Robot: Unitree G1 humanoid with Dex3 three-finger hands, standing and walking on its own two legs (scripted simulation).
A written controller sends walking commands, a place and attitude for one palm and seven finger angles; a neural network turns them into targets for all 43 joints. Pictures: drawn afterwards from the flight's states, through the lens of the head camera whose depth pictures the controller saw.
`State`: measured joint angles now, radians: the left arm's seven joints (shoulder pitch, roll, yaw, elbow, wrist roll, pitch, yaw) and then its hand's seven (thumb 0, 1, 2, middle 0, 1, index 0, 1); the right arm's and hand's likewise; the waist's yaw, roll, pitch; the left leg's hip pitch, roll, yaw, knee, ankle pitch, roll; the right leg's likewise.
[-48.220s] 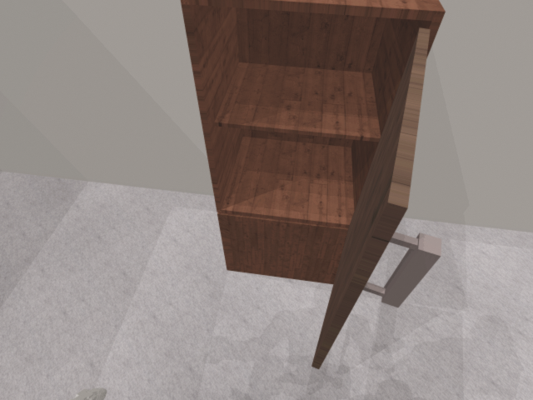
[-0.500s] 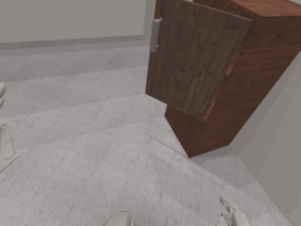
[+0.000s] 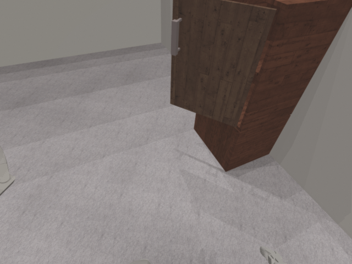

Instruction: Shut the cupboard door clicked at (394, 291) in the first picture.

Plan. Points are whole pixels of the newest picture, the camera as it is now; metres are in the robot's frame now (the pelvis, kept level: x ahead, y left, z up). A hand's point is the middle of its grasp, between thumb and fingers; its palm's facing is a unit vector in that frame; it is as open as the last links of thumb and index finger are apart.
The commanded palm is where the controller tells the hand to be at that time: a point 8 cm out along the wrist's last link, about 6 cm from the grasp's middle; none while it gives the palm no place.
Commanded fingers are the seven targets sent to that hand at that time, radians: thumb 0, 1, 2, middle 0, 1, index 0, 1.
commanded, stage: stop stepping back and stand still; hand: left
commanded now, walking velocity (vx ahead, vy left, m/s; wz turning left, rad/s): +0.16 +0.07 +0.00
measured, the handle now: (177, 36) +1.03 +0.06 +0.09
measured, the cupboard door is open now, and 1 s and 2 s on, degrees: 37 37 37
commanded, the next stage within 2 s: let the arm hang, fingers relaxed in 0.78 s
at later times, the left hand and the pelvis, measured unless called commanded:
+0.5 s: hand (20, 164) +0.23 +0.29 +0.17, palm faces +0.42 -0.75 -0.51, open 7.4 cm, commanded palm +0.18 +0.32 +0.19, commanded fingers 0.00 0.90 0.90 -0.20 -0.30 -0.20 -0.30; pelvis +0.05 +0.02 +0.01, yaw +2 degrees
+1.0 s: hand (54, 195) +0.26 +0.30 +0.01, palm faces +0.20 -0.87 -0.45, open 7.4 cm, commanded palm none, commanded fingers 0.00 0.90 0.90 -0.20 -0.30 -0.20 -0.30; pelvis +0.05 +0.04 +0.00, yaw +3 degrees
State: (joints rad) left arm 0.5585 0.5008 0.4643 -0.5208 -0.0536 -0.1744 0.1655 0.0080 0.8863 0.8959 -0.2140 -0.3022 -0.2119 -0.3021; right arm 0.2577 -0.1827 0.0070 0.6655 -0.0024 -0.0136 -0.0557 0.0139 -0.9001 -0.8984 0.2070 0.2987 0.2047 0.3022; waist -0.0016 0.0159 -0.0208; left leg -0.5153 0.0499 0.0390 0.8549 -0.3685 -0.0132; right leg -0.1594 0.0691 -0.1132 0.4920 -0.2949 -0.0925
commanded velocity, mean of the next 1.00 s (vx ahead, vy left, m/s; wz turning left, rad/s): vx -0.01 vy -0.03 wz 0.00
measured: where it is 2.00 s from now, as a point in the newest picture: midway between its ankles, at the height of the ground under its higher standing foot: outside the picture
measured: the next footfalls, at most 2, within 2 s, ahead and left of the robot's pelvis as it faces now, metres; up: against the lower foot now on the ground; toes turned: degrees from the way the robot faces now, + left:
left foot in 0.18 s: +0.13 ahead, +0.15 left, +0.00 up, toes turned +9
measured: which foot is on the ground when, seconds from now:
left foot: up 0.00-0.16, down 0.18-1.00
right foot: down 0.00-1.00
